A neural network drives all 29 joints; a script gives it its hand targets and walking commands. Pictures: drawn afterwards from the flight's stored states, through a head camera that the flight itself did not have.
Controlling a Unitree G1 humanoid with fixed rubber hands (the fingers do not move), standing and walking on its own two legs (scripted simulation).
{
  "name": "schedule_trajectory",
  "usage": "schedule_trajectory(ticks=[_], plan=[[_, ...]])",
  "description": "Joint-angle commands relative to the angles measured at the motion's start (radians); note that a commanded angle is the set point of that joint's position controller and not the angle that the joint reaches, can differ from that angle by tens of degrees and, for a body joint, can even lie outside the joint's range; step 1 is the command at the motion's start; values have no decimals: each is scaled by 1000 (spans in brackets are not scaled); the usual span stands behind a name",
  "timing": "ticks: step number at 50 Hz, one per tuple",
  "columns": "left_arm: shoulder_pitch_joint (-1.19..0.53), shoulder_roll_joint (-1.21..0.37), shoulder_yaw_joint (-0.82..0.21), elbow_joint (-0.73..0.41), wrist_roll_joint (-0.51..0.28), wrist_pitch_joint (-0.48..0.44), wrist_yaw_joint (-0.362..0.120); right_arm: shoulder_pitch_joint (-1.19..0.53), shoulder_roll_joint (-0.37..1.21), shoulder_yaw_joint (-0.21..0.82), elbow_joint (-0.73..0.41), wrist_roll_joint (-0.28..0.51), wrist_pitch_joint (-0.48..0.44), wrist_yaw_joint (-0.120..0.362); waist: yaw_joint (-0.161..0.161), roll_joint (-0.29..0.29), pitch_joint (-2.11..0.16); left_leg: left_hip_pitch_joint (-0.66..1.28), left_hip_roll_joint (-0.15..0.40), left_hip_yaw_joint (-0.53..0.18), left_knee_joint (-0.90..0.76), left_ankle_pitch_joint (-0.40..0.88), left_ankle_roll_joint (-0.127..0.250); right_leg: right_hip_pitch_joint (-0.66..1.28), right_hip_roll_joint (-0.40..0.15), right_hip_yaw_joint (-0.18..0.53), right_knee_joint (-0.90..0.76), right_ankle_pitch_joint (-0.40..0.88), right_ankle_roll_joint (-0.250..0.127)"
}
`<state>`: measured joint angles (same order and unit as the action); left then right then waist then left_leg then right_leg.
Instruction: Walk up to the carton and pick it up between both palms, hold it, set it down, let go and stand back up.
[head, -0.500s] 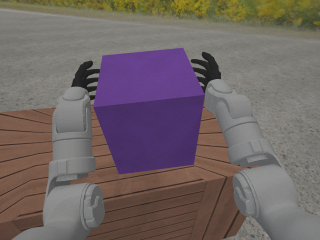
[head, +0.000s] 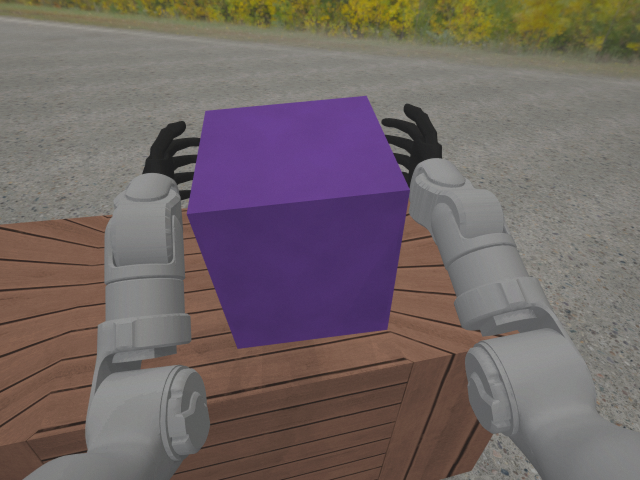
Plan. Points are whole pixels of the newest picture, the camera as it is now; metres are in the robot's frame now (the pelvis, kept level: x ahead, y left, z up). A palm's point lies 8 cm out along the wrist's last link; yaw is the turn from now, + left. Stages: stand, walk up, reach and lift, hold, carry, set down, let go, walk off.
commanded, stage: hold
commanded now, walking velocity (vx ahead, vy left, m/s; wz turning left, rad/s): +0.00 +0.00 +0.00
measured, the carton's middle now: (300, 225) +0.39 +0.01 +0.18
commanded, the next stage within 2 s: none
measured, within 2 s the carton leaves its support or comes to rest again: neither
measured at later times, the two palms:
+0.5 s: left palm (161, 186) +0.36 +0.17 +0.26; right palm (423, 169) +0.37 -0.13 +0.28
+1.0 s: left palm (161, 185) +0.36 +0.17 +0.26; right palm (423, 169) +0.37 -0.13 +0.28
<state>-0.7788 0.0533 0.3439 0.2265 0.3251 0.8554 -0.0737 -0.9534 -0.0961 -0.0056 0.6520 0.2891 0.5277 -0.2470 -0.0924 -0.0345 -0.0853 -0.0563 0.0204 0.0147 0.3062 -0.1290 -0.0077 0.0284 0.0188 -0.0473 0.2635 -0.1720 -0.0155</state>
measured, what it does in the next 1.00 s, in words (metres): stands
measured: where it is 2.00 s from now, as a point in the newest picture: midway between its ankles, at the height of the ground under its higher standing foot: outside the picture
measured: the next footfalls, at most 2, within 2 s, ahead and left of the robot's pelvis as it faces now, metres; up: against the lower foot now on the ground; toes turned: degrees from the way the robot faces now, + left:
none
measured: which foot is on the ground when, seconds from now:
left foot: down 0.00-1.00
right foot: down 0.00-1.00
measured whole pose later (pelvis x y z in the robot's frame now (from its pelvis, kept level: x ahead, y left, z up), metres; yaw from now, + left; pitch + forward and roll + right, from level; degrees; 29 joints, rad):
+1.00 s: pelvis +0.00 +0.00 +0.00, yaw +0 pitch -7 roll +0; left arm -0.78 0.05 0.34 0.23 0.33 0.86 -0.07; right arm -0.95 -0.10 -0.01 0.65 0.29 0.53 -0.25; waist -0.09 -0.03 -0.09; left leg -0.06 0.02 0.01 0.31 -0.13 -0.01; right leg 0.03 0.02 -0.05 0.26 -0.17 -0.02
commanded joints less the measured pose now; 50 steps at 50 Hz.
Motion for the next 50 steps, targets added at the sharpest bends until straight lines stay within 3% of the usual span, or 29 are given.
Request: schedule_trajectory(ticks=[1, 50], plan=[[-713, -512, -382, -132, -185, -78, -148, -624, 565, 256, -214, 119, -22, 122, -5, 61, -258, 124, -51, 11, -10, 161, -19, -13, 39, 5, -27, 153, 62], [-711, -513, -382, -130, -184, -77, -149, -627, 564, 255, -217, 119, -22, 122, -4, 61, -258, 124, -51, 11, -10, 161, -19, -12, 39, 5, -28, 152, 62]])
